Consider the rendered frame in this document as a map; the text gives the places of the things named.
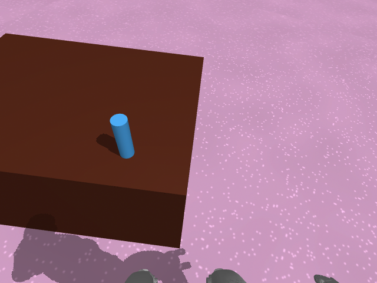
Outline can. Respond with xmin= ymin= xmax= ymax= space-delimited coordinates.
xmin=110 ymin=114 xmax=134 ymax=159

